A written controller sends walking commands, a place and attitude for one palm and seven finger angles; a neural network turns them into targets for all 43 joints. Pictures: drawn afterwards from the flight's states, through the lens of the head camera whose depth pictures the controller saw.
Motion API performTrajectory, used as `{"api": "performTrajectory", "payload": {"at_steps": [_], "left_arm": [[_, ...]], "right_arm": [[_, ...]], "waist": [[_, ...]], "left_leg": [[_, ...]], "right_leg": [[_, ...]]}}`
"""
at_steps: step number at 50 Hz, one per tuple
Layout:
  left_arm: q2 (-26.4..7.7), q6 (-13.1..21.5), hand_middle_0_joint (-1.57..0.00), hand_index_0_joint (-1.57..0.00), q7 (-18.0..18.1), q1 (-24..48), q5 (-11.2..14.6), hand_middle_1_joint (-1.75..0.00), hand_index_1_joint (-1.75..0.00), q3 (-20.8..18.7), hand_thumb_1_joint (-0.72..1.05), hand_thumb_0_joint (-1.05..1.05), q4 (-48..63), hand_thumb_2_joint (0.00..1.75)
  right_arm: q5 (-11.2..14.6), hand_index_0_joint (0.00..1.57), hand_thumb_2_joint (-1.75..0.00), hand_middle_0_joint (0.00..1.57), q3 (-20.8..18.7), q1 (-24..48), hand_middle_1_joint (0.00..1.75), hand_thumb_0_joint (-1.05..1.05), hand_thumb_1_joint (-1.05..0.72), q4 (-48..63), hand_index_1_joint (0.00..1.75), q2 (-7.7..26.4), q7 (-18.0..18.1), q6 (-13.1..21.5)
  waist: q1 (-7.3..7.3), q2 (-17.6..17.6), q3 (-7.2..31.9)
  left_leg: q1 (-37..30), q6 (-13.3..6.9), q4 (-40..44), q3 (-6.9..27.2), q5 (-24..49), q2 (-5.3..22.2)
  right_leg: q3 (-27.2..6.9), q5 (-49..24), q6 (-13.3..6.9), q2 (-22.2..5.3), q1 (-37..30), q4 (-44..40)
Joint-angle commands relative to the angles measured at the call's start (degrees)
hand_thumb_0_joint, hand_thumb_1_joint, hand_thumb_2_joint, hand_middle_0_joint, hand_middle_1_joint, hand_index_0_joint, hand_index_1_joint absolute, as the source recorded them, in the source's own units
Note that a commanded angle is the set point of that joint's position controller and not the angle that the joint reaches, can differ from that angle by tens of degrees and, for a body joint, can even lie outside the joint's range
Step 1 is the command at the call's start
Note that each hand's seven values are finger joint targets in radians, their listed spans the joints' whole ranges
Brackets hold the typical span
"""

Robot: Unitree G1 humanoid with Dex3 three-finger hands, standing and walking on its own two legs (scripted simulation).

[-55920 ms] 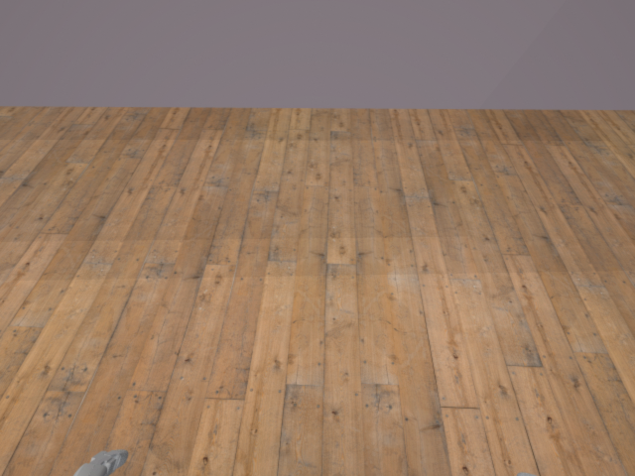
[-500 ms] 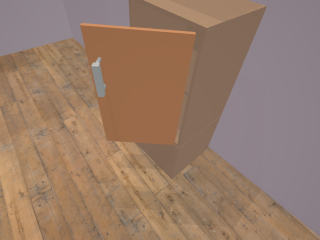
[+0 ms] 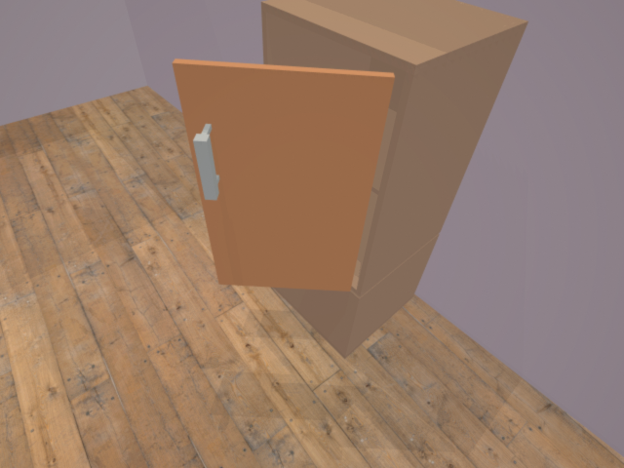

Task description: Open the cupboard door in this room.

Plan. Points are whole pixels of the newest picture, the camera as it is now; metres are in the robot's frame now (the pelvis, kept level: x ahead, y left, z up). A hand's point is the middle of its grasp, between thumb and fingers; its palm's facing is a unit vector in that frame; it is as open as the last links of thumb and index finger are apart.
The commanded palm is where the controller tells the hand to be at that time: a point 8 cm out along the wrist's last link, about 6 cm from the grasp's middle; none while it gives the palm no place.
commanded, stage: shuffle to correct the standing spot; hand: left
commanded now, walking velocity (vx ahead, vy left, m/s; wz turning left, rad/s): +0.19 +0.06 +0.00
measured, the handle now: (209, 162) +0.61 +0.24 +0.06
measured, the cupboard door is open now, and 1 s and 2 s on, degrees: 46 46 46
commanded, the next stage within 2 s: come to a stop and stand still in 0.24 s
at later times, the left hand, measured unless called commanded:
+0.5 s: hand out of the picture +0.13 +0.24 -0.18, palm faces +0.01 -0.99 -0.16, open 7.3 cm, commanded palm none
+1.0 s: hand (182, 449) +0.19 +0.21 -0.18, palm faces +0.03 -0.98 -0.20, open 7.4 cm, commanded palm none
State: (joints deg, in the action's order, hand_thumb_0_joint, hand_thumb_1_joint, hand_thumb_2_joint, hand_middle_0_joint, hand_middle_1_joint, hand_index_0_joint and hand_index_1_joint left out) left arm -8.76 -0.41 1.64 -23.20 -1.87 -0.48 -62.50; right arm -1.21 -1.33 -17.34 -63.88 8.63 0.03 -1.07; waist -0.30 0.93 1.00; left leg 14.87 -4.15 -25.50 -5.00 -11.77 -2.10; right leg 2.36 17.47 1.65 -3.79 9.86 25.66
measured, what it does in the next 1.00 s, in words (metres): walks ahead: right foot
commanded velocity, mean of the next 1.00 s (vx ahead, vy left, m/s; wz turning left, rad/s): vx -0.02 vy -0.03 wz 0.00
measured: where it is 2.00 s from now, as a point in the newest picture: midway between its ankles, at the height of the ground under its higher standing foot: outside the picture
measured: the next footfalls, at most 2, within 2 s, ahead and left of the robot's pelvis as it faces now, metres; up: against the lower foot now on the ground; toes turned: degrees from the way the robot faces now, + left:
right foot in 0.98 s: +0.14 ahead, -0.06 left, +0.00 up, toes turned -2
left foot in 1.26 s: +0.09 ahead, +0.14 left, +0.00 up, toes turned +3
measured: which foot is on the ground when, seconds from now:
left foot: down 0.00-1.00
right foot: down 0.00-0.20, up 0.22-0.96, down 0.98-1.00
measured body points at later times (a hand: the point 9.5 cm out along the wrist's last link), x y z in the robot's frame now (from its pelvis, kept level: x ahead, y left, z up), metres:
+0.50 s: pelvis +0.08 +0.07 +0.01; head +0.10 +0.10 +0.45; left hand +0.13 +0.29 -0.17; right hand +0.01 -0.12 -0.14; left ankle +0.05 +0.08 -0.74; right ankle +0.11 -0.08 -0.67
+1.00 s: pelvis +0.11 +0.04 -0.01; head +0.15 +0.04 +0.44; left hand +0.19 +0.26 -0.16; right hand +0.08 -0.18 -0.17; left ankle +0.05 +0.08 -0.73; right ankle +0.11 -0.06 -0.74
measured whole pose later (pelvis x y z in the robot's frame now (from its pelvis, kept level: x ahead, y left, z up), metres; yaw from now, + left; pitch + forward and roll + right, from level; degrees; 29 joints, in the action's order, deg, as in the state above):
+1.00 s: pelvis +0.11 +0.04 -0.01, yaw -1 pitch +0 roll -1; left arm -7.2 -1.8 3.1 -9.3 -1.0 -2.7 -55.7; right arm -0.8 -3.8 -17.6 -61.6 7.5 3.3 -0.7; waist 1.1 -1.3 -5.4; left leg 10.2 -4.6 -33.9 -6.6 -21.2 -2.8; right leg 4.9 14.6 -1.8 0.5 13.9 30.8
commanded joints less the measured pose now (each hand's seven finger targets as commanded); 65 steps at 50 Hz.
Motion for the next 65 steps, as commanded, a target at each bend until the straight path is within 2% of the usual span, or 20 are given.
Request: {"api": "performTrajectory", "payload": {"at_steps": [1,4,8,9,10,11,12,15,19,23,26,42,46,48,49,50,51,55,61,65], "left_arm": [[-5.2,0.9,-0.2,-0.2,0.2,-8.3,-0.1,-0.3,-0.3,-2.0,0.9,0.0,0.6,0.9],[-8.2,1.4,-0.2,-0.2,0.8,-6.5,0.5,-0.3,-0.3,-3.5,0.9,0.0,1.9,0.9],[-6.8,1.6,-0.2,-0.2,0.4,-1.4,0.0,-0.3,-0.3,-3.6,0.9,0.0,3.4,0.9],[-4.9,1.2,-0.2,-0.2,0.1,-0.8,0.0,-0.3,-0.3,-3.3,0.9,0.0,3.9,0.9],[-1.8,1.1,-0.2,-0.2,-0.3,-1.1,0.3,-0.3,-0.3,-2.7,0.9,0.0,4.8,0.9],[-0.9,1.4,-0.2,-0.2,-0.5,1.2,0.0,-0.3,-0.3,-2.3,0.9,0.0,6.5,0.9],[-2.0,1.3,-0.2,-0.2,-0.3,3.1,-0.3,-0.3,-0.3,-2.5,0.9,0.0,6.1,0.9],[-0.8,1.8,-0.2,-0.2,-1.3,1.3,-0.3,-0.3,-0.3,-2.6,0.9,0.0,3.8,0.9],[0.3,1.1,-0.2,-0.2,-1.1,-0.4,0.2,-0.3,-0.3,-2.6,0.9,0.0,2.5,0.9],[0.8,-0.3,-0.2,-0.2,0.4,1.9,0.9,-0.3,-0.3,-2.3,0.9,0.0,2.4,0.9],[-0.4,-1.2,-0.2,-0.2,0.9,4.5,0.9,-0.3,-0.3,-2.6,0.9,0.0,3.1,0.9],[-1.8,-2.3,-0.2,-0.2,1.6,12.5,0.7,-0.3,-0.3,-3.7,0.9,0.0,9.1,0.9],[-2.3,-1.4,-0.2,-0.2,1.9,7.6,0.7,-0.3,-0.3,-3.6,0.9,0.0,8.1,0.9],[-3.5,-0.5,-0.2,-0.2,2.0,2.4,0.6,-0.3,-0.3,-3.5,0.9,0.0,6.6,0.9],[-6.0,0.1,-0.2,-0.2,2.4,0.7,0.4,-0.3,-0.3,-3.9,0.9,0.0,5.8,0.9],[-7.1,0.7,-0.2,-0.2,2.1,2.1,0.6,-0.3,-0.3,-3.5,0.9,0.0,5.8,0.9],[-6.3,0.9,-0.2,-0.2,2.0,5.4,0.8,-0.3,-0.3,-2.8,0.9,0.0,6.7,0.9],[-5.7,0.9,-0.2,-0.2,1.4,10.4,0.4,-0.3,-0.3,-2.4,0.9,0.0,8.2,0.9],[-7.3,1.1,-0.2,-0.2,0.6,6.9,0.9,-0.3,-0.3,-2.6,0.9,0.0,5.8,0.9],[-4.5,1.1,-0.2,-0.2,0.2,5.9,1.2,-0.3,-0.3,-1.7,0.9,0.0,4.6,0.9]], "right_arm": [[0.2,0.2,-0.9,0.2,-1.3,-1.0,0.3,0.0,-0.9,3.7,0.3,5.3,0.6,0.7],[-0.1,0.2,-0.9,0.2,-1.4,-2.0,0.3,0.0,-0.9,4.7,0.3,3.4,0.3,1.0],[0.4,0.2,-0.9,0.2,-1.2,-7.3,0.3,0.0,-0.9,4.4,0.3,2.5,0.0,2.5],[0.4,0.2,-0.9,0.2,-1.6,-10.9,0.3,0.0,-0.9,3.2,0.3,3.8,0.3,2.9],[0.0,0.2,-0.9,0.2,-2.4,-15.5,0.3,0.0,-0.9,2.0,0.3,7.6,0.9,3.2],[-0.3,0.2,-0.9,0.2,-2.7,-18.3,0.3,0.0,-0.9,1.6,0.3,9.7,1.3,3.4],[-0.1,0.2,-0.9,0.2,-2.1,-16.5,0.3,0.0,-0.9,1.4,0.3,8.2,1.7,3.5],[0.3,0.2,-0.9,0.2,-0.8,-10.2,0.3,0.0,-0.9,3.3,0.3,4.8,1.8,5.0],[0.9,0.2,-0.9,0.2,0.1,-11.6,0.3,0.0,-0.9,1.3,0.3,2.2,2.8,6.2],[0.4,0.2,-0.9,0.2,0.9,-13.4,0.3,0.0,-0.9,-0.7,0.3,1.6,4.1,5.5],[0.3,0.2,-0.9,0.2,0.4,-13.6,0.3,0.0,-0.9,-1.7,0.3,1.4,4.7,4.3],[0.0,0.2,-0.9,0.2,-3.4,-9.5,0.3,0.0,-0.9,1.5,0.3,4.1,5.1,1.1],[0.5,0.2,-0.9,0.2,-3.7,-7.1,0.3,0.0,-0.9,2.9,0.3,5.3,4.1,0.9],[0.9,0.2,-0.9,0.2,-3.8,-5.8,0.3,0.0,-0.9,4.0,0.3,5.3,3.6,0.9],[1.2,0.2,-0.9,0.2,-3.7,-6.4,0.3,0.0,-0.9,4.8,0.3,3.3,3.3,0.9],[1.3,0.2,-0.9,0.2,-3.2,-3.7,0.3,0.0,-0.9,6.1,0.3,1.5,3.1,0.6],[1.0,0.2,-0.9,0.2,-2.7,-2.1,0.3,0.0,-0.9,5.7,0.3,0.5,3.2,-0.3],[0.6,0.2,-0.9,0.2,-2.1,-0.6,0.3,0.0,-0.9,4.9,0.3,-0.1,1.9,-1.0],[0.6,0.2,-0.9,0.2,-1.3,-0.8,0.3,0.0,-0.9,3.7,0.3,1.2,1.6,0.2],[0.3,0.2,-0.9,0.2,-1.1,1.3,0.3,0.0,-0.9,3.1,0.3,4.6,1.9,1.5]], "waist": [[-1.32,5.4,-10.4],[-0.21,11.3,-9.1],[3.06,5.0,-8.6],[3.93,-2.2,-9.5],[5.03,-14.6,-9.1],[5.45,-18.2,-9.6],[4.64,-13.9,-11.8],[1.21,-0.1,-10.4],[-0.12,-3.8,-5.3],[-0.06,-4.4,-3.0],[0.54,-7.6,-4.1],[1.96,-7.6,-0.6],[0.03,-7.3,1.5],[-1.8,-3.2,3.7],[-1.42,3.8,5.7],[-0.64,5.9,2.9],[0.25,3.0,1.2],[1.81,4.3,-4.1],[1.41,4.4,-2.5],[-0.24,-2.9,-3.7]], "left_leg": [[8.8,2.0,0.8,5.8,-17.6,4.0],[10.4,3.0,-16.6,1.0,-9.5,2.7],[-2.2,2.7,-3.8,1.1,-9.6,3.5],[-6.1,1.9,1.4,5.7,-12.5,4.9],[-10.3,-1.3,10.4,19.5,-19.1,14.3],[-11.5,-5.1,17.7,29.0,-20.6,21.4],[-7.2,-5.6,19.3,29.2,-19.8,22.0],[-3.6,-5.3,18.9,20.5,-7.6,19.2],[-10.7,0.4,14.7,9.0,25.5,14.4],[-13.3,4.2,8.4,6.2,54.2,15.4],[-13.5,6.3,6.7,5.9,58.5,15.1],[-21.4,-1.6,-1.3,8.7,67.8,17.6],[-17.7,-0.1,-5.8,7.4,65.0,15.6],[-12.4,2.5,-13.6,6.4,50.6,11.7],[-3.3,4.7,-23.0,3.6,28.7,6.2],[4.8,6.1,-28.9,2.0,-18.1,0.5],[3.7,4.9,-29.9,7.4,-22.7,2.9],[1.2,5.0,-24.4,4.8,-16.1,4.2],[-7.1,5.4,-2.7,3.5,-5.1,3.8],[-4.0,3.4,5.1,9.2,3.2,9.9]], "right_leg": [[-10.8,16.8,-5.8,-5.8,4.6,-10.2],[-20.7,22.6,-10.8,-14.6,5.1,-17.1],[-10.4,15.1,-8.4,-9.5,13.4,-6.8],[-5.1,13.6,-6.2,-4.0,17.4,1.4],[1.4,11.5,-3.4,1.8,24.4,15.5],[2.9,13.8,-2.8,2.8,29.5,27.1],[-1.1,10.5,-3.3,-0.3,29.4,34.3],[-2.4,-0.8,-2.5,-3.6,27.0,38.2],[-0.6,-6.9,-0.9,-1.7,25.2,35.5],[-0.6,-6.8,-0.7,0.7,21.8,30.1],[0.4,-6.3,-0.8,2.3,20.4,27.1],[0.8,3.3,-2.7,4.2,16.9,18.9],[2.5,-4.8,-3.8,4.0,6.7,6.3],[-0.6,-20.8,-5.4,0.7,-2.4,-2.4],[-10.9,-43.7,-10.3,-8.0,-8.9,-0.1],[-17.3,-59.5,-16.9,-17.3,-8.7,-0.5],[-16.1,-49.1,-18.6,-17.6,-2.5,-3.4],[-11.5,-23.0,-14.0,-9.8,7.7,-8.5],[-11.7,-11.5,-9.4,-6.4,7.2,-7.2],[-6.8,-8.5,-3.1,-0.8,3.3,-6.1]]}}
